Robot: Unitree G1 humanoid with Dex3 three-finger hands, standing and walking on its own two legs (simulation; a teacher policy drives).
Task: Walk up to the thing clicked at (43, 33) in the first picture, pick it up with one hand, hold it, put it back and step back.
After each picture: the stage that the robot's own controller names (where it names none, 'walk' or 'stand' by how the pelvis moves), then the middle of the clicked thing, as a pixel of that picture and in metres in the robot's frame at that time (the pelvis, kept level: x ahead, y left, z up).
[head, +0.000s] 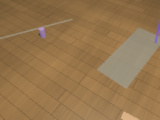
stand; (42, 32) +1.52 +0.51 -0.72
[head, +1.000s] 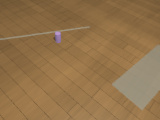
walk; (58, 37) +1.45 +0.23 -0.70
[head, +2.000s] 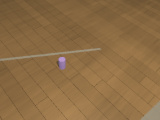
walk; (62, 63) +1.00 +0.17 -0.71
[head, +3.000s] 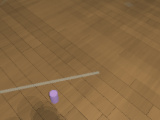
walk; (54, 96) +0.65 +0.21 -0.71
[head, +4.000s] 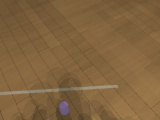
stand; (64, 108) +0.49 +0.16 -0.69
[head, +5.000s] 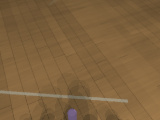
stand; (72, 115) +0.50 +0.10 -0.72
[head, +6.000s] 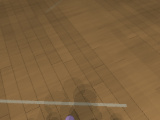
stand; out of the picture +0.47 +0.13 -0.73
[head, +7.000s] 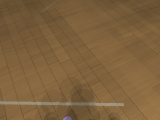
stand; out of the picture +0.47 +0.14 -0.73
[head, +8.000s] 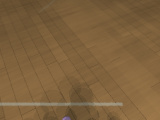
stand; out of the picture +0.46 +0.15 -0.73
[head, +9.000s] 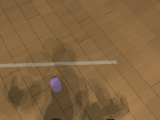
go down; (56, 85) +0.50 +0.16 -0.57
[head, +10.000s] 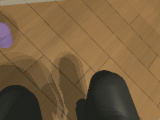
go down; (2, 36) +0.53 +0.23 -0.30
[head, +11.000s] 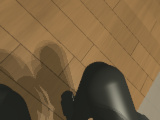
close in; out of the picture +0.53 +0.25 -0.26
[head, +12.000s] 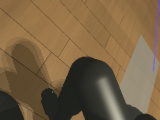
close; out of the picture +0.52 +0.28 -0.25
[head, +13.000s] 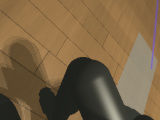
close; out of the picture +0.50 +0.28 -0.26
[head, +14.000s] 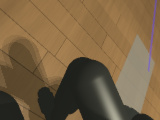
close; out of the picture +0.43 +0.24 -0.29
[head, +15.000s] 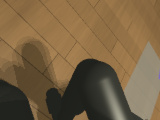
lift; out of the picture +0.43 +0.24 -0.29
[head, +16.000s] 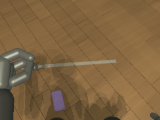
lift; (58, 100) +0.43 +0.15 -0.58
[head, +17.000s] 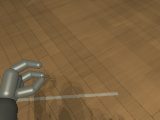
hold; out of the picture +0.39 +0.15 -0.71
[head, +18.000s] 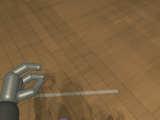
hold; out of the picture +0.39 +0.15 -0.70
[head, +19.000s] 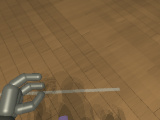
crouch; out of the picture +0.40 +0.15 -0.69
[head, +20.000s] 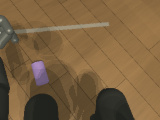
crouch; (40, 73) +0.45 +0.17 -0.43
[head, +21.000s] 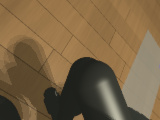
lower; out of the picture +0.43 +0.25 -0.27
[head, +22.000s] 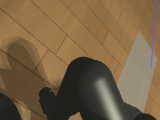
lower; out of the picture +0.42 +0.26 -0.28
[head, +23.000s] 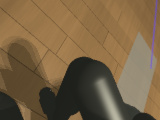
lower; out of the picture +0.43 +0.26 -0.28
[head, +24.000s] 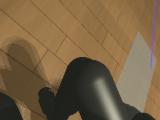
lower; out of the picture +0.43 +0.26 -0.28
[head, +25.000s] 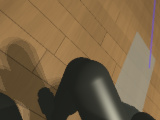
loosen; out of the picture +0.43 +0.26 -0.28
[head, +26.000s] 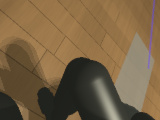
withdraw; out of the picture +0.43 +0.26 -0.29
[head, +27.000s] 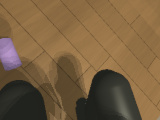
stand; (8, 54) +0.45 +0.22 -0.30
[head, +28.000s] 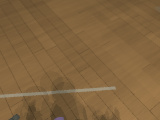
stand; out of the picture +0.39 +0.14 -0.67
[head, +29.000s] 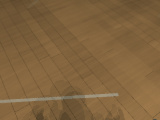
stand; out of the picture +0.40 +0.15 -0.69
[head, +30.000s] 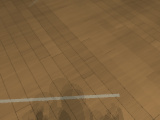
stand; out of the picture +0.38 +0.15 -0.69
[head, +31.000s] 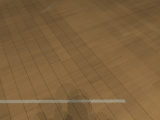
stand; out of the picture +0.41 +0.13 -0.75
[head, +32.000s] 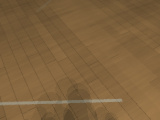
stand; out of the picture +0.38 +0.15 -0.75
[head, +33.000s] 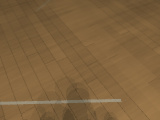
walk; out of the picture +0.38 +0.15 -0.75
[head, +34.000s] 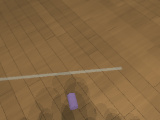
walk; (72, 101) +0.53 +0.14 -0.73
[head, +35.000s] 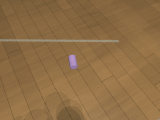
walk; (72, 61) +0.87 +0.10 -0.72
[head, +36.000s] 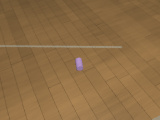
stand; (79, 64) +1.03 +0.11 -0.73
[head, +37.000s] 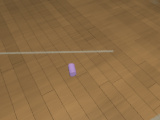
stand; (72, 69) +1.00 +0.11 -0.75
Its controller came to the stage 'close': yes
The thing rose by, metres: 0.01
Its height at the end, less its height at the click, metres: -0.02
